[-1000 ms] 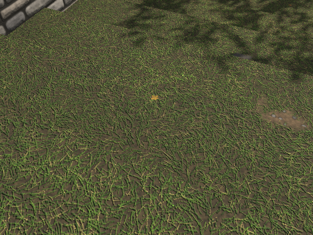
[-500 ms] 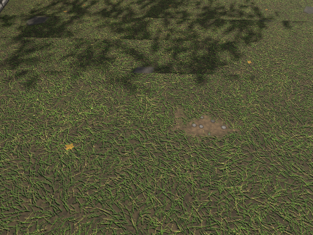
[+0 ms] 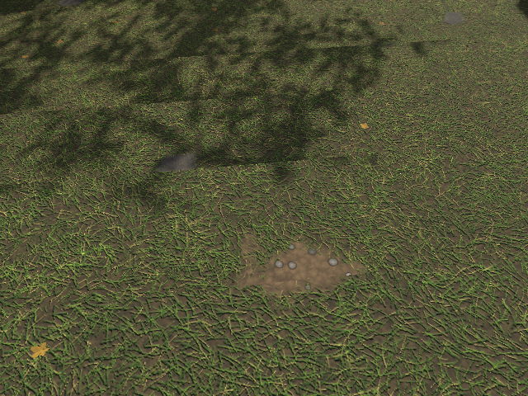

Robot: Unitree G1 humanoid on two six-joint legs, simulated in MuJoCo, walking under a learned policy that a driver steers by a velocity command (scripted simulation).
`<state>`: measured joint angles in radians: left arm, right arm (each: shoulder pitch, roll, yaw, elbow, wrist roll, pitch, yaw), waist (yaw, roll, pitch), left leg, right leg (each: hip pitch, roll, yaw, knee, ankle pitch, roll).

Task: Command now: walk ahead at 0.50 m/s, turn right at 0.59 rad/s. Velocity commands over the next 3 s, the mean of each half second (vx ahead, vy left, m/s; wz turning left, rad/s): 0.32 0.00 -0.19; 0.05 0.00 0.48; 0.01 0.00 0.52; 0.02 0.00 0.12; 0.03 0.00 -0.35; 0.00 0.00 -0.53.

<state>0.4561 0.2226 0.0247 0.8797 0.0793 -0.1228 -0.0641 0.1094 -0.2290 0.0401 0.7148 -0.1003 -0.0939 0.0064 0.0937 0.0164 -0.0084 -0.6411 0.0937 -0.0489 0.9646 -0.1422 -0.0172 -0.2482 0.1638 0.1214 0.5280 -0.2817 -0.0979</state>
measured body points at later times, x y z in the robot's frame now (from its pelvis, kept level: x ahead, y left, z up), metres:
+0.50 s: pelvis +0.26 -0.06 -0.15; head +0.28 -0.07 +0.30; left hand +0.51 +0.12 -0.24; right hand +0.09 -0.25 -0.28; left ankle +0.07 +0.14 -0.69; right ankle +0.36 -0.16 -0.90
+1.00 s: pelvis +0.34 -0.02 -0.17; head +0.36 -0.01 +0.27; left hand +0.32 +0.27 -0.30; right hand +0.57 -0.21 -0.28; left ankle +0.34 +0.10 -0.91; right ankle +0.35 -0.17 -0.91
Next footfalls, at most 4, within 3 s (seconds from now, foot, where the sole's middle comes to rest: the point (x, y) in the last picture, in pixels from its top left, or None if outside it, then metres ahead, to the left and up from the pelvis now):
0.08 left None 0.09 0.14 -0.77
0.46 right None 0.39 -0.17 -0.95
0.98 left None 0.38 0.11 -0.95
1.54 right None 0.50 -0.08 -0.95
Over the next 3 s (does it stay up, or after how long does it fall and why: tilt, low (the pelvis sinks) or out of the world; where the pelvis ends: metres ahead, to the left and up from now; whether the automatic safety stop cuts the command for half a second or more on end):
stays up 0.58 0.03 -0.16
